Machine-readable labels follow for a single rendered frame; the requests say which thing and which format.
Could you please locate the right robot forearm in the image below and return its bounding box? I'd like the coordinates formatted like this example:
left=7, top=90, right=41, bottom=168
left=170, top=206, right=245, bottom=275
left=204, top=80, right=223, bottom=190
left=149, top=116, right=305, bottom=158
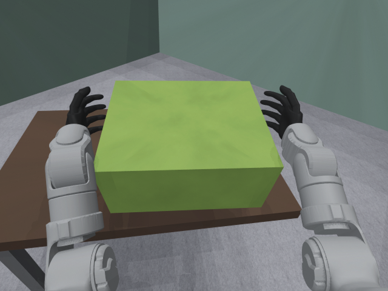
left=281, top=123, right=380, bottom=284

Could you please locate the right robot hand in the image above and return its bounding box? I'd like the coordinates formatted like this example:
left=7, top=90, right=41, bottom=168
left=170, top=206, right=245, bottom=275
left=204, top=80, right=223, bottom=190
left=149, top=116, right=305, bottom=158
left=260, top=85, right=303, bottom=139

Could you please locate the left robot hand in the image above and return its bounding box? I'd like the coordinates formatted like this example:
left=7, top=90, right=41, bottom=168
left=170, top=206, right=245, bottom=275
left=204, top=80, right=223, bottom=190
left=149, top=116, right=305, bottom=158
left=65, top=87, right=106, bottom=135

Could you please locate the robot left upper arm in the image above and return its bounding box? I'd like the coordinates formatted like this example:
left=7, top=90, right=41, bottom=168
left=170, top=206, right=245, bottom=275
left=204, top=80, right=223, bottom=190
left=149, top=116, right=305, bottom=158
left=46, top=243, right=119, bottom=291

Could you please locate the left robot forearm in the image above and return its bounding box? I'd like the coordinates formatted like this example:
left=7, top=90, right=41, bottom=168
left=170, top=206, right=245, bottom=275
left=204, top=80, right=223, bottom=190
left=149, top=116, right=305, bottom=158
left=45, top=124, right=104, bottom=291

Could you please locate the robot right upper arm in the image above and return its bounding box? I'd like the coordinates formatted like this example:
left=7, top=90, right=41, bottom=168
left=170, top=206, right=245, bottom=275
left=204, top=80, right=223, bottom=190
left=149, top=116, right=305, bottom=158
left=302, top=236, right=388, bottom=291

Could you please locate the carton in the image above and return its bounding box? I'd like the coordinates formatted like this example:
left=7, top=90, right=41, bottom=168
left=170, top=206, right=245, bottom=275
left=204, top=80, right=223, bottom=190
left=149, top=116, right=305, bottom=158
left=94, top=81, right=284, bottom=213

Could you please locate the table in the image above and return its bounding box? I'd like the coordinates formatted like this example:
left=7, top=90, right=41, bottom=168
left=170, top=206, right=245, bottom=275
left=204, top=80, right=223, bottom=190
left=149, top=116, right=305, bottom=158
left=0, top=109, right=302, bottom=291

